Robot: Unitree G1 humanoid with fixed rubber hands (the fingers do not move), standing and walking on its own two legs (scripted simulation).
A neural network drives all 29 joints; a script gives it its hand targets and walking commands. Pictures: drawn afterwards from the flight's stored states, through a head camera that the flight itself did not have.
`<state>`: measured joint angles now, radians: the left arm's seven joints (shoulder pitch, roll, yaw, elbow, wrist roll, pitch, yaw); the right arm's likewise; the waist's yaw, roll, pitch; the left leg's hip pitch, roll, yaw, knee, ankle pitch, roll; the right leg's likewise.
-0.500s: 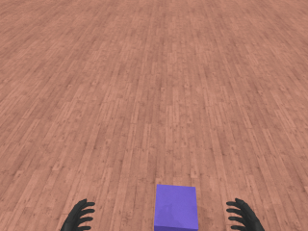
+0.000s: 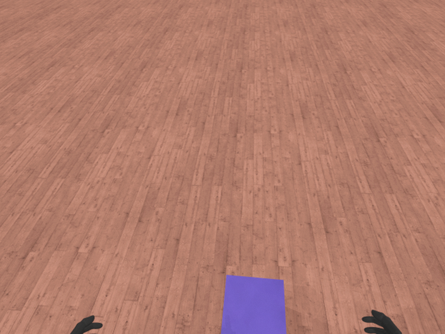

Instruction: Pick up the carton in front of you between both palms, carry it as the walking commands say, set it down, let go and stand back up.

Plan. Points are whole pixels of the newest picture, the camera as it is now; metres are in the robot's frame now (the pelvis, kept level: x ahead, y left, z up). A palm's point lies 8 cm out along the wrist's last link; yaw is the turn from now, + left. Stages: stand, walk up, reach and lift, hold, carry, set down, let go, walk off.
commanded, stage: stand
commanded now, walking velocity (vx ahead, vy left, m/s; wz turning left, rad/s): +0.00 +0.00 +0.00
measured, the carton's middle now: (252, 316) +0.35 -0.08 -0.65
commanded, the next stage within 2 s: none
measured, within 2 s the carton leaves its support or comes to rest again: neither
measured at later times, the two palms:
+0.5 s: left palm out of the picture +0.10 +0.29 -0.09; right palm out of the picture +0.11 -0.30 -0.09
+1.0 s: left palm out of the picture +0.07 +0.30 -0.09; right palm out of the picture +0.08 -0.31 -0.09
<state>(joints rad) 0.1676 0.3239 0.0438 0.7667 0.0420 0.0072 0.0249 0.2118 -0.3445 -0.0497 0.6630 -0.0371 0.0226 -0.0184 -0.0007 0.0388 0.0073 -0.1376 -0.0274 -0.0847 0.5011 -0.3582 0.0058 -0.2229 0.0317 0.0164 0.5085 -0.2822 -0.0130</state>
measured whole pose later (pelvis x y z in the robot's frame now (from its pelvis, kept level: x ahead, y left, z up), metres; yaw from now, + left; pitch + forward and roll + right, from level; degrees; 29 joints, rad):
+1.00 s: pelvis -0.02 -0.01 +0.01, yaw +0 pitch -2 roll +0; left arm 0.12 0.37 0.02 1.02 0.02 -0.01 0.01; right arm 0.18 -0.38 0.00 0.91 -0.02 -0.01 -0.02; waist 0.01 0.02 0.02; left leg -0.07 -0.02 -0.08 0.38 -0.26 0.00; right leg -0.16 0.03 0.01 0.38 -0.19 -0.02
